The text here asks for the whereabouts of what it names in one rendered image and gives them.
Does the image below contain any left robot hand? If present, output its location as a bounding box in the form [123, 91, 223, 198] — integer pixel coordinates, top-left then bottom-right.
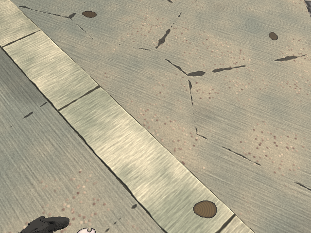
[18, 216, 70, 233]

